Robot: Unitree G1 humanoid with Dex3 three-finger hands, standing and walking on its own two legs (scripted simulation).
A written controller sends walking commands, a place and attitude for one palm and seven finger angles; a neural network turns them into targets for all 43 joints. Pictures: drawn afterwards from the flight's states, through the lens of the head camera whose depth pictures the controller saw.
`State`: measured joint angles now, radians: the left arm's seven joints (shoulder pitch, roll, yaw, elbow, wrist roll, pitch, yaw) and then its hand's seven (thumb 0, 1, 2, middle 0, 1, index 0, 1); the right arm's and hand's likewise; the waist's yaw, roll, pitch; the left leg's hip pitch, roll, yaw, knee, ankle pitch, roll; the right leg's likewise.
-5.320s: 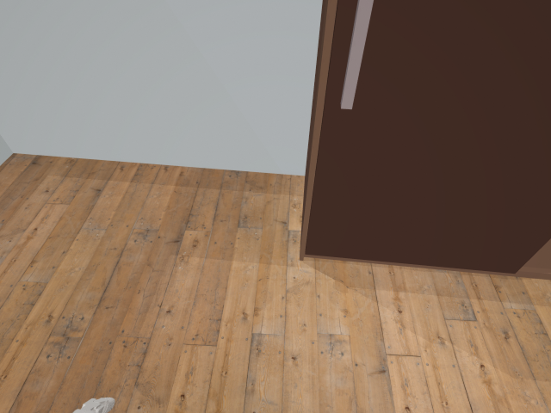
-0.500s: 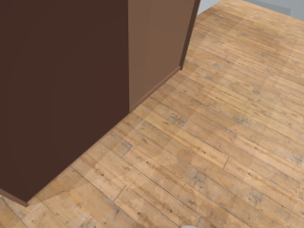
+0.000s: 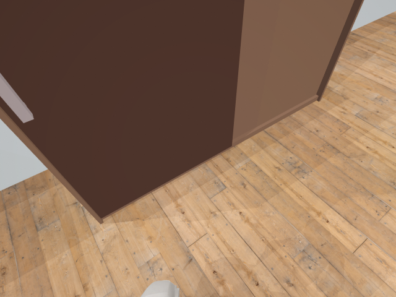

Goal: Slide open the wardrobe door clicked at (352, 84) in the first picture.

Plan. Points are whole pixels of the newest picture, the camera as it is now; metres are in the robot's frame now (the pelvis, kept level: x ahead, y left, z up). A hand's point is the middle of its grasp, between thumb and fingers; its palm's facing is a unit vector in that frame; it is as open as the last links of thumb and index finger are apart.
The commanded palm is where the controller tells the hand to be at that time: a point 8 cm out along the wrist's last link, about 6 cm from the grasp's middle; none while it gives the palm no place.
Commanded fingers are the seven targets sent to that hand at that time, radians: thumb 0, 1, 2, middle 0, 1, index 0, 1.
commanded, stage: turn to face it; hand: left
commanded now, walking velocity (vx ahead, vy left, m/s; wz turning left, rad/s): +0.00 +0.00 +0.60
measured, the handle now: out of the picture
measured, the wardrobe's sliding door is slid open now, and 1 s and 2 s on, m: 0.00 0.00 0.00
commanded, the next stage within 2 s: take the last steps up to it in 0.92 s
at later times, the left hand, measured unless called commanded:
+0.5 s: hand out of the picture +0.05 +0.30 -0.17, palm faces +0.31 -0.92 -0.25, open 7.4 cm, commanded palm none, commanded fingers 0.00 0.90 0.90 -0.20 -0.30 -0.20 -0.30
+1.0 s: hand out of the picture -0.02 +0.22 -0.15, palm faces +0.52 -0.81 -0.27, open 7.4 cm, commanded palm none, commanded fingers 0.00 0.90 0.90 -0.20 -0.30 -0.20 -0.30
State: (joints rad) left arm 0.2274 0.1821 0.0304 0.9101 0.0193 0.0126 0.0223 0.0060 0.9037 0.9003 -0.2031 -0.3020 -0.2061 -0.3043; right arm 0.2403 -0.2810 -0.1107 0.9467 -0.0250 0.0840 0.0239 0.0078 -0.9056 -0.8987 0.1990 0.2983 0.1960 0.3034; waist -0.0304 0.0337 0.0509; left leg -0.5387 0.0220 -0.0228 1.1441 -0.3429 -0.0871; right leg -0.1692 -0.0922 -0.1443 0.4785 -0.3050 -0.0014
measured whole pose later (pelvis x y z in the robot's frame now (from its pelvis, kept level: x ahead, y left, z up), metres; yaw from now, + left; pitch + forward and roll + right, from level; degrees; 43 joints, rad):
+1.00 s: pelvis +0.02 +0.02 +0.00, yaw +32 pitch -1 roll +2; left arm 0.23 0.17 0.02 0.91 0.03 0.01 0.02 0.00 0.90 0.90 -0.20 -0.30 -0.21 -0.30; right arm 0.22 -0.26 -0.09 0.97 -0.02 0.08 0.02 0.01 -0.91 -0.90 0.20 0.30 0.20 0.30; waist -0.01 0.03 0.07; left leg -0.44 0.03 -0.02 1.04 -0.41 -0.07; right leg -0.21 -0.11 -0.16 0.51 -0.28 0.00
